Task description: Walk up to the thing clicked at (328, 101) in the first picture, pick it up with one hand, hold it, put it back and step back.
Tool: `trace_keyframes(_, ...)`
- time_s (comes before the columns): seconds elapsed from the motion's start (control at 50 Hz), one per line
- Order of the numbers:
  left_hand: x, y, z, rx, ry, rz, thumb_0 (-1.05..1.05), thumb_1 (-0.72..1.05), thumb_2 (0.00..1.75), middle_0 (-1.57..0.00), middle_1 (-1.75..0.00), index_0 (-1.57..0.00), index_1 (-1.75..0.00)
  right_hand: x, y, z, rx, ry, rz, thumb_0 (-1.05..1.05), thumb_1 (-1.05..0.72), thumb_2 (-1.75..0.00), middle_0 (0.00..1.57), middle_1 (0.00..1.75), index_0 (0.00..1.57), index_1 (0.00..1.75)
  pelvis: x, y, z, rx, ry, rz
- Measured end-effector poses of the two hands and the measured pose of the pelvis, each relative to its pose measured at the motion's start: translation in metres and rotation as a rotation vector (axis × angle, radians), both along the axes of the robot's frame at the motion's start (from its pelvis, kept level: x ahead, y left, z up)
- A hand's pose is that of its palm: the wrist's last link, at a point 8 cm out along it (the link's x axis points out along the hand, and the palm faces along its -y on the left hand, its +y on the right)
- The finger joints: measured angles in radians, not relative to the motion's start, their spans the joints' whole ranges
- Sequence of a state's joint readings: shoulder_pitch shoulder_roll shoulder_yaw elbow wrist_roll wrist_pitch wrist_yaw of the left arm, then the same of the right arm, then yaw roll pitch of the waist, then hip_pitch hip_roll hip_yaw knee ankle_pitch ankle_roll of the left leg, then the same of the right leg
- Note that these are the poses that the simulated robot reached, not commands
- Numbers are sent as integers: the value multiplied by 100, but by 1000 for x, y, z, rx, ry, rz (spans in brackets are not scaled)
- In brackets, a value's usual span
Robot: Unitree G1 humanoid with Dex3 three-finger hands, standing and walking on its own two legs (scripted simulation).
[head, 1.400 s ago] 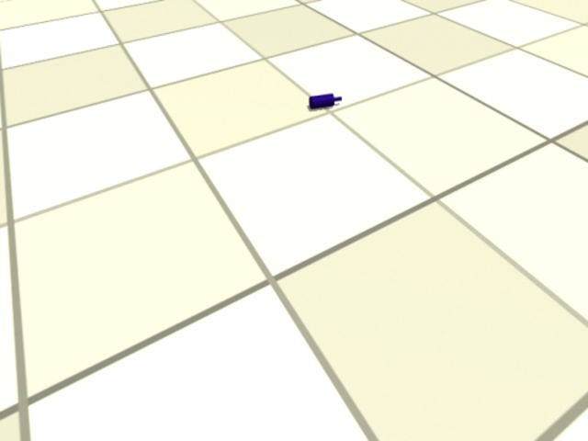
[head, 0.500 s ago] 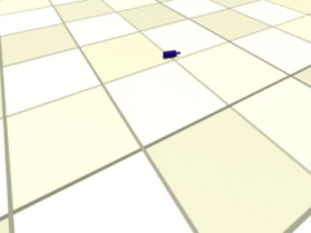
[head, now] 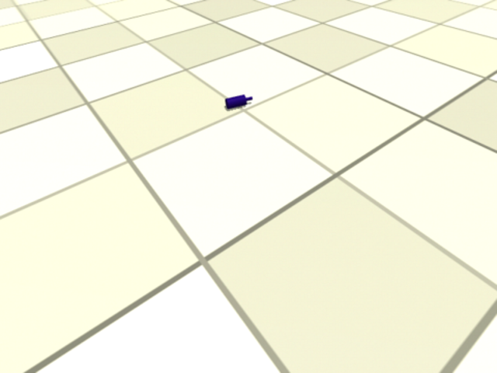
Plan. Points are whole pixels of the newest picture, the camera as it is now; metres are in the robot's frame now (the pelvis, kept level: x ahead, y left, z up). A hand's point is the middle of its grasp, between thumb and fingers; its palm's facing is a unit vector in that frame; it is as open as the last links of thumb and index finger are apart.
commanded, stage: walk up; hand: left
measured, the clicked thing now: (239, 101) +2.13 +0.13 -0.74
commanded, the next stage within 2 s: none
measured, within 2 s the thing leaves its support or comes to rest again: neither
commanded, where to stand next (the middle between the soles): +1.69 -0.03 m, yaw -3 degrees
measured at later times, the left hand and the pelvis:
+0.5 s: hand (142, 335) +0.24 +0.24 -0.16, palm faces +0.02 -0.94 -0.34, open 7.4 cm; pelvis +0.24 -0.04 -0.01, yaw +1 degrees
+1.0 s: hand (185, 177) +0.67 +0.22 -0.14, palm faces -0.05 -0.90 -0.42, open 7.4 cm; pelvis +0.55 -0.07 -0.03, yaw -2 degrees
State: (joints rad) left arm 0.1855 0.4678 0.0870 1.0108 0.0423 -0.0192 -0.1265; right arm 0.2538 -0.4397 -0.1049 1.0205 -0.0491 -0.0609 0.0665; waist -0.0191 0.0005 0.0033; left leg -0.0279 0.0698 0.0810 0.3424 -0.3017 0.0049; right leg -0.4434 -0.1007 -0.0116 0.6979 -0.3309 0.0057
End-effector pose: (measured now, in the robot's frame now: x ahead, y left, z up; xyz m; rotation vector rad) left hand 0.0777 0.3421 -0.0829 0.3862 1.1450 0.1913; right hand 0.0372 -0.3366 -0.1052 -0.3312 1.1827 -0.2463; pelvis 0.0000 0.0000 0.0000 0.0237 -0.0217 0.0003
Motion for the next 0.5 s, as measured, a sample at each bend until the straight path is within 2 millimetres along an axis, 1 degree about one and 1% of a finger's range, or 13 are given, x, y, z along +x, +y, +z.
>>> trace_keyframes(0.04,25,-10,3,24,-31,-13,0,90,90,-21,-30,-20,-30,9,-22,-8,-5,13,-16,1,-90,-90,20,30,21,30,18,-15,-7,5,-6,-8)
trace_keyframes(0.08,46,-20,-1,55,-81,-14,0,90,90,-21,-30,-20,-30,24,-43,-21,-18,26,-11,1,-90,-90,20,30,21,30,35,-30,-20,-4,-14,-7)
trace_keyframes(0.1,53,-26,-2,65,-107,-6,0,90,90,-21,-30,-20,-30,34,-49,-26,-22,34,-8,1,-90,-90,20,30,21,30,42,-36,-23,-16,-17,-4)
trace_keyframes(0.14,60,-40,-2,54,-126,12,0,90,90,-21,-30,-20,-30,59,-54,-27,-12,35,3,1,-91,-90,20,30,20,30,56,-43,-21,-29,-21,-2)
trace_keyframes(0.2,64,-60,-1,20,-97,36,0,90,90,-21,-30,-20,-30,103,-51,-18,25,-14,36,2,-91,-90,20,30,20,30,78,-50,-10,-41,-27,4)
trace_keyframes(0.24,68,-70,-2,1,-67,46,0,90,90,-21,-30,-21,-30,131,-47,-10,48,-50,60,1,-91,-90,20,30,20,30,94,-53,-4,-42,-25,2)
trace_keyframes(0.32,83,-79,-7,-29,-17,63,0,90,90,-21,-30,-21,-30,182,-41,2,71,-79,94,1,-91,-90,20,30,20,30,131,-57,2,-44,-16,-1)
trace_keyframes(0.36,95,-79,-11,-38,3,70,0,90,90,-21,-30,-21,-30,206,-39,7,68,-75,107,1,-91,-90,20,30,20,30,151,-57,3,-46,-10,-2)
trace_keyframes(0.42,119,-73,-20,-47,29,79,0,90,90,-21,-30,-21,-30,246,-36,10,49,-65,125,1,-91,-90,20,30,20,30,185,-53,0,-56,-4,2)
trace_keyframes(0.5,159,-57,-37,-55,61,94,0,90,90,-21,-30,-21,-30,311,-25,9,17,-67,145,1,-91,-90,20,30,20,30,238,-41,-11,-67,4,9)
